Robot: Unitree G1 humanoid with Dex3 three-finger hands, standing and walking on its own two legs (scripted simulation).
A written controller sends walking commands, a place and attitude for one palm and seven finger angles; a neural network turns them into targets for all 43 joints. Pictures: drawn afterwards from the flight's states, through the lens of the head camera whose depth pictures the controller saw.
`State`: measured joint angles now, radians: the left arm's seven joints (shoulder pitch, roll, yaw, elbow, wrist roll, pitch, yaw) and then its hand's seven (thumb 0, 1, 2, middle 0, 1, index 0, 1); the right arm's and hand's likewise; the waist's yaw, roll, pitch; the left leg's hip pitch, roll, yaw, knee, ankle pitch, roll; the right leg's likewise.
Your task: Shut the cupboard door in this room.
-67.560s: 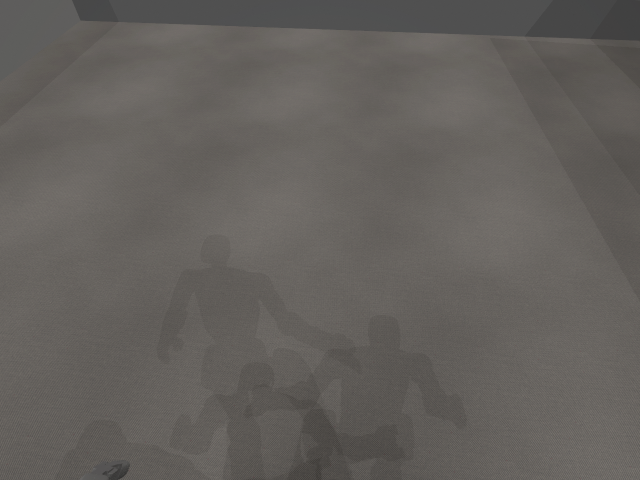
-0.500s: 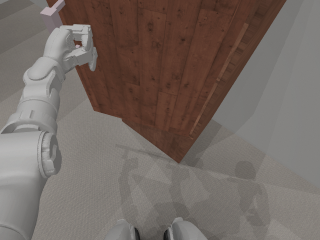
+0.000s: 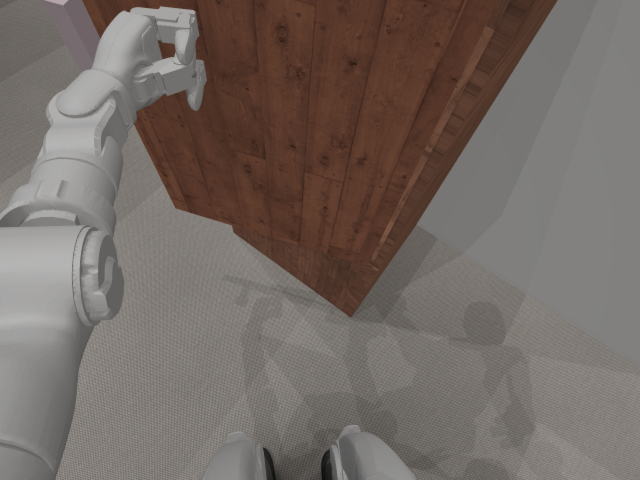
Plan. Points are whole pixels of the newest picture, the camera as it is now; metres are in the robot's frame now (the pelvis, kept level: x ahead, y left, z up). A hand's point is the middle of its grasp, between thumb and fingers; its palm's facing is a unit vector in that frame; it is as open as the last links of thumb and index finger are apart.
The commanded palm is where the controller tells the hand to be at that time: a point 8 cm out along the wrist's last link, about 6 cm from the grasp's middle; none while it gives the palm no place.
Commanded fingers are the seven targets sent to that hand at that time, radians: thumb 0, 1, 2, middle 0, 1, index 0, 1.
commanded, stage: pull the fist back off the door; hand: left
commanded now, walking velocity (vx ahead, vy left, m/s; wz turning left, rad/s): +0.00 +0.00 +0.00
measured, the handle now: (102, 46) +0.61 +0.17 +0.13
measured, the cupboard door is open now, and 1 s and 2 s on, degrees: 20 17 17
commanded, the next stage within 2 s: draw the hand back to the body in 0.86 s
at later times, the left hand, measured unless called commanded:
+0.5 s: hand (205, 84) +0.52 +0.06 +0.14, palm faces +0.04 -1.00 -0.03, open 3.1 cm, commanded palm +0.48 +0.11 +0.13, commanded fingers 0.00 0.90 0.90 -1.30 -1.50 -1.30 -1.50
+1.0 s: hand (203, 127) +0.47 +0.07 +0.14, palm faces +0.03 -1.00 -0.02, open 3.1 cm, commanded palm +0.44 +0.12 +0.14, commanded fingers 0.00 0.90 0.90 -1.30 -1.50 -1.30 -1.50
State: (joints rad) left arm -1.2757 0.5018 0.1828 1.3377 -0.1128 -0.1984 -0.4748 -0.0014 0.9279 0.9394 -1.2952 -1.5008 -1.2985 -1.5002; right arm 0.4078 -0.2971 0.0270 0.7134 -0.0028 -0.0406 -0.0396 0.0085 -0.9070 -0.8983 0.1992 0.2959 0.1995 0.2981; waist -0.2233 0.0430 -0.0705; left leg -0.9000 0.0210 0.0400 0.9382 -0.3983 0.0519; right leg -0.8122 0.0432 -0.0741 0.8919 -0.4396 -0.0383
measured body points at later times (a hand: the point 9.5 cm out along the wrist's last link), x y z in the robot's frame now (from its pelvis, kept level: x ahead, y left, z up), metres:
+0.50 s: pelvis +0.01 -0.02 +0.02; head +0.09 -0.04 +0.46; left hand +0.52 +0.11 +0.15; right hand -0.02 -0.27 -0.11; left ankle +0.02 +0.09 -0.68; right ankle -0.02 -0.10 -0.68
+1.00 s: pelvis +0.00 -0.02 +0.02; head +0.06 -0.03 +0.47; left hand +0.46 +0.12 +0.14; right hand +0.07 -0.28 -0.10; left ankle +0.02 +0.09 -0.68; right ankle -0.01 -0.10 -0.68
